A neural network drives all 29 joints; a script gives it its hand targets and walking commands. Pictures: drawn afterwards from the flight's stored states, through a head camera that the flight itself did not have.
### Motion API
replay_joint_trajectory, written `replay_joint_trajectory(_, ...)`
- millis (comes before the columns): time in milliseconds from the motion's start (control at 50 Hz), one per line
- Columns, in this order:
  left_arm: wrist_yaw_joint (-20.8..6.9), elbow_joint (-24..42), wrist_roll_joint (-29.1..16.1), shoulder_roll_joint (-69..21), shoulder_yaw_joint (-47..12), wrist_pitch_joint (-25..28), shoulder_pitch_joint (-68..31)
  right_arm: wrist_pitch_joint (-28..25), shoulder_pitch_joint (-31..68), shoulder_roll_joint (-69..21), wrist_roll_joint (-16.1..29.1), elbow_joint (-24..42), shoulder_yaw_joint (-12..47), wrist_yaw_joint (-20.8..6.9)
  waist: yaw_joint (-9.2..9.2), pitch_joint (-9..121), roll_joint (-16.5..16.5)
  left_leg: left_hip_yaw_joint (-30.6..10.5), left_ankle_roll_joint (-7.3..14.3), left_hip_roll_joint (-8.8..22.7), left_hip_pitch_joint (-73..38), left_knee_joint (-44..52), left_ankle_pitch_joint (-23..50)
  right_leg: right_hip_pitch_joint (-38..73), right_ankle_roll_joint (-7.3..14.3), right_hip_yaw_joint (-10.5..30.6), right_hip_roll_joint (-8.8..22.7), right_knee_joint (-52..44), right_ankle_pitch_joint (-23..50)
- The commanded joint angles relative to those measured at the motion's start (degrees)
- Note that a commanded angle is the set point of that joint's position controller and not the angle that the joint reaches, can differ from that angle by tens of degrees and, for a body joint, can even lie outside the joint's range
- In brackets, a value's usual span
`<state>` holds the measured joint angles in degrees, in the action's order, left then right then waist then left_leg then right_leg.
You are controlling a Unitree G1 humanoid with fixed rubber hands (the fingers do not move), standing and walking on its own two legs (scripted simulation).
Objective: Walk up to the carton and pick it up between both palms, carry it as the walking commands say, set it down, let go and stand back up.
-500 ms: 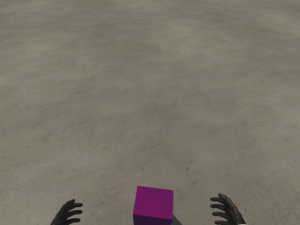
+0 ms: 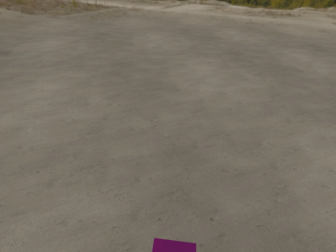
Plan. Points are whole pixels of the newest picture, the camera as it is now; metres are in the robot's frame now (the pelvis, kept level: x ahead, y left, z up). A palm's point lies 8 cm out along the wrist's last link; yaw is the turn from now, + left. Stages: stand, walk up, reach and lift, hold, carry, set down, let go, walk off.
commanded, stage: stand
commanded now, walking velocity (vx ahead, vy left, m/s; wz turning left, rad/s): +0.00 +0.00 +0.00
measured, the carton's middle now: out of the picture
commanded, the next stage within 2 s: none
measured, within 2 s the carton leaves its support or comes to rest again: neither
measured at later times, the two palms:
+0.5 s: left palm out of the picture +0.04 +0.28 -0.10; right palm out of the picture +0.06 -0.31 -0.10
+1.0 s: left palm out of the picture +0.00 +0.29 -0.11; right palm out of the picture +0.02 -0.31 -0.10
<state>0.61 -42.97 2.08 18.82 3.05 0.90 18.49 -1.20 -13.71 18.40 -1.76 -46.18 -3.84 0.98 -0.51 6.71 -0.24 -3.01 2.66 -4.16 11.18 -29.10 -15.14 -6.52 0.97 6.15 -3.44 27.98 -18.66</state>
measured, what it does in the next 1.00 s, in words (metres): stands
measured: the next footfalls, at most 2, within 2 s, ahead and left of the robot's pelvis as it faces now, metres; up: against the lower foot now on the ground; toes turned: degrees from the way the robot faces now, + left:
none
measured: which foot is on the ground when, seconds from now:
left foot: down 0.00-1.00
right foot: down 0.00-1.00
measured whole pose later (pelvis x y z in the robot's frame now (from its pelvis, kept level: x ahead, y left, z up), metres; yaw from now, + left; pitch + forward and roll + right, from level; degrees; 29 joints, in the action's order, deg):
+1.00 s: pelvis -0.04 -0.01 +0.01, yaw +1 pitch -3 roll -1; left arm -0.1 -58.7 0.9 20.5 0.6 1.3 13.8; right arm -1.2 -12.3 20.5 -0.4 -60.7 -0.3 0.1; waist -0.3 1.2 -0.1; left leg -4.7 1.5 -3.2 12.0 -23.2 -8.0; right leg -7.5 1.6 4.7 -4.0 22.9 -12.1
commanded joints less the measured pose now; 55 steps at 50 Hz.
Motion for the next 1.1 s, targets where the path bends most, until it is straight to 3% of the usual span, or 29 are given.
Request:
replay_joint_trajectory(0,0.18,3.46,-0.44,10.93,2.49,1.74,-4.67,-1.43,5.08,11.55,0.05,3.04,-1.71,0.41,0.72,-7.06,2.89,-10.48,-0.29,8.66,1.43,9.40,1.08,-7.85,0.93,5.13,5.81,-5.79,7.40)
replay_joint_trajectory(20,0.18,2.70,0.13,10.60,2.28,1.90,-3.77,-1.82,6.15,11.09,0.06,2.69,-2.24,0.42,0.45,-7.47,0.71,-10.35,0.02,9.06,-0.45,8.21,2.62,-7.58,1.31,5.45,6.27,-6.56,8.03)
replay_joint_trajectory(40,-0.01,1.85,-0.32,11.57,2.49,1.61,-4.03,-1.75,5.07,12.36,0.29,2.79,-1.96,0.25,0.78,-6.99,4.27,-9.61,-1.33,7.96,0.65,8.63,2.93,-7.12,0.51,5.82,5.60,-6.54,8.89)
replay_joint_trajectory(60,0.16,1.99,0.32,12.11,2.51,2.26,-3.55,-2.00,4.24,11.40,0.69,1.85,-1.53,0.18,0.41,-10.92,2.61,-9.69,-0.06,8.81,2.26,7.80,9.27,-8.26,1.46,6.07,6.69,-6.97,9.61)
replay_joint_trajectory(80,-0.03,1.55,-0.52,11.20,2.34,1.62,-3.90,-2.17,3.90,10.82,0.62,1.82,-1.44,0.31,1.40,-7.30,4.24,-10.93,-1.39,9.19,0.60,9.22,7.22,-8.19,0.34,5.45,6.25,-5.77,8.35)
replay_joint_trajectory(120,0.16,0.54,-0.85,10.68,2.50,1.35,-1.78,-2.53,4.97,12.73,0.07,0.89,-2.11,0.33,-0.08,-7.75,2.36,-13.14,-2.67,9.89,0.60,12.24,0.27,-7.40,0.12,4.13,5.10,-4.19,6.00)
replay_joint_trajectory(160,-0.02,-0.95,-0.16,10.56,2.20,1.53,-3.04,-2.54,7.41,13.19,0.01,0.33,-2.36,0.35,-0.67,-8.12,1.68,-11.92,-0.51,8.85,0.73,10.70,-0.65,-7.36,1.13,4.95,5.68,-6.86,5.53)
replay_joint_trajectory(220,-0.05,-0.70,-0.47,10.71,1.40,2.83,-4.49,-2.76,5.14,11.85,0.89,-0.94,-0.97,0.01,0.44,-3.79,-2.98,-8.64,-0.70,8.05,-3.10,7.13,11.71,-5.54,1.06,7.09,7.61,-7.88,11.43)
replay_joint_trajectory(240,0.16,-1.46,-0.23,11.40,1.22,2.37,-5.18,-2.62,4.79,11.19,1.13,-3.17,-0.64,0.24,0.63,-4.52,-1.43,-9.26,-0.53,8.21,-3.92,7.91,12.57,-5.97,1.48,7.41,7.52,-7.42,12.86)
replay_joint_trajectory(280,0.17,-2.58,-0.85,11.10,0.91,2.02,-5.47,-2.62,3.98,11.04,1.09,-3.11,-0.54,0.13,1.50,-4.46,0.28,-9.06,-0.33,8.00,-2.93,8.34,11.83,-5.56,1.77,6.77,7.99,-7.83,10.38)
replay_joint_trajectory(320,0.15,-3.53,-1.14,10.89,0.66,2.41,-3.66,-2.39,6.05,12.34,0.37,-3.52,-0.35,0.00,0.09,-7.30,3.62,-9.71,-0.63,8.15,-0.40,8.75,9.94,-5.65,1.34,7.15,7.31,-9.00,10.33)
replay_joint_trajectory(340,0.45,-4.57,-1.13,12.00,0.78,2.05,-4.17,-1.81,5.81,13.28,0.86,-5.15,-0.87,-0.24,0.40,-9.22,-1.25,-10.51,-1.05,8.47,-0.57,9.66,7.51,-7.55,1.38,6.49,7.63,-9.53,9.09)
replay_joint_trajectory(360,0.08,-4.34,-0.63,10.49,0.79,2.06,-4.98,-2.23,6.47,12.85,0.42,-5.04,-0.47,0.27,-0.63,-7.63,-2.24,-9.22,-0.44,8.59,-0.62,8.64,8.09,-6.40,1.20,6.56,7.98,-10.44,6.96)
replay_joint_trajectory(380,0.18,-4.74,-1.04,11.30,0.34,2.48,-4.76,-2.16,5.49,12.09,0.69,-5.05,-0.29,0.27,0.40,-7.41,-3.16,-9.86,-0.52,8.17,-1.74,8.31,8.25,-7.54,1.55,7.32,8.22,-10.28,9.22)
replay_joint_trajectory(420,0.00,-5.37,-1.41,10.56,0.16,2.42,-5.41,-2.11,5.67,12.95,1.32,-6.54,-0.21,0.23,0.49,-7.54,0.39,-9.72,-0.32,8.43,-1.75,8.17,7.84,-7.26,1.79,8.11,8.33,-11.04,10.94)
replay_joint_trajectory(440,0.18,-5.79,-0.57,12.38,0.44,2.36,-6.30,-2.12,5.65,11.26,1.22,-6.97,0.20,0.25,0.41,-7.02,-2.11,-9.96,0.08,8.38,-1.77,8.45,6.82,-5.42,2.01,7.49,8.25,-10.15,9.39)
replay_joint_trajectory(480,0.42,-7.23,-0.75,11.96,0.32,2.31,-5.76,-1.58,5.03,13.73,0.85,-7.06,-0.22,-0.07,1.24,-8.42,2.55,-8.99,-0.48,7.53,-2.31,9.11,4.32,-6.16,1.64,8.38,8.40,-12.59,5.97)
replay_joint_trajectory(540,0.32,-7.92,-0.55,12.52,0.40,2.42,-6.28,-1.28,4.77,14.60,0.96,-8.30,-0.38,-0.59,0.94,-12.22,-1.93,-9.52,-1.01,7.51,0.51,10.66,2.71,-8.59,1.27,6.99,6.98,-11.65,4.14)
replay_joint_trajectory(620,0.06,-9.45,-0.97,11.80,-0.07,2.41,-6.23,-1.48,4.87,11.31,1.44,-9.22,0.73,-0.40,0.55,-8.76,1.70,-10.07,-0.20,8.22,-0.75,10.75,1.28,-7.32,1.83,7.16,6.96,-12.01,-1.42)
replay_joint_trajectory(660,0.12,-8.90,-0.76,12.42,-0.30,2.12,-6.51,-1.30,3.82,12.56,1.21,-9.56,0.82,-0.32,1.18,-11.06,-3.01,-9.84,0.01,7.94,-0.19,9.89,-0.59,-9.11,1.54,7.33,7.01,-13.70,-4.43)
replay_joint_trajectory(720,0.08,-10.42,-1.11,11.96,-0.35,2.15,-6.07,-1.30,4.80,13.66,1.35,-8.98,0.08,-0.41,0.87,-10.83,-0.34,-11.90,0.20,9.11,1.72,12.51,-3.82,-8.82,2.07,6.20,7.05,-11.28,-0.96)
replay_joint_trajectory(760,0.22,-10.82,-2.09,12.97,-0.09,1.89,-6.62,-1.43,6.64,13.32,1.44,-9.88,1.08,-0.47,-1.13,-8.18,3.21,-10.23,0.54,8.82,1.02,11.92,-1.24,-5.78,2.65,7.97,8.17,-12.21,0.71)
replay_joint_trajectory(800,0.04,-11.53,-1.15,13.86,0.09,1.70,-6.49,-1.63,4.81,13.21,0.78,-10.71,1.12,-0.28,-0.77,-9.99,-0.58,-10.24,0.44,8.32,1.26,10.75,0.05,-6.63,2.71,8.14,8.35,-12.31,1.25)
replay_joint_trajectory(860,-0.30,-11.41,-1.05,13.34,0.10,1.64,-7.34,-1.38,4.06,13.03,1.63,-11.02,1.32,-0.19,0.38,-7.14,0.91,-9.94,-0.30,7.87,-0.03,11.10,-1.64,-6.58,1.77,7.08,7.28,-11.51,-0.91)
replay_joint_trajectory(880,-0.48,-12.20,-1.15,12.42,0.30,1.30,-6.96,-1.40,6.41,14.23,1.07,-10.73,1.25,-0.22,-1.45,-10.04,3.41,-11.19,0.05,8.87,0.64,11.82,-3.59,-8.46,2.29,6.56,6.98,-11.52,-0.80)
replay_joint_trajectory(900,-0.39,-13.01,-0.97,14.02,-0.12,1.30,-5.67,-0.93,3.83,15.97,1.31,-11.11,0.64,-0.53,-0.15,-12.13,-0.23,-12.38,0.34,9.03,2.57,13.58,-5.41,-8.17,2.07,5.92,6.60,-11.34,-1.68)
replay_joint_trajectory(960,-0.23,-12.93,-1.28,11.23,-1.15,1.81,-6.32,-1.30,4.21,13.03,1.49,-11.33,1.27,-0.36,-0.01,-9.95,-0.23,-11.80,0.70,9.73,1.19,11.73,-3.79,-7.81,2.75,6.97,7.83,-12.89,-2.82)
replay_joint_trajectory(1020,-0.03,-12.65,-1.10,12.75,-0.27,1.74,-6.68,-0.88,5.33,13.56,1.57,-12.06,1.57,-0.72,-0.28,-7.24,4.12,-11.70,-0.04,9.28,-0.54,12.24,-5.28,-7.90,2.22,6.92,7.21,-11.58,-2.12)
replay_joint_trajectory(1080,-0.17,-13.27,-1.04,11.28,-1.70,2.16,-7.44,-1.33,6.87,13.19,1.45,-10.89,1.51,-0.30,0.20,-6.39,-2.05,-10.94,0.54,9.17,-2.61,10.43,3.81,-5.34,1.73,5.68,7.54,-11.28,7.84)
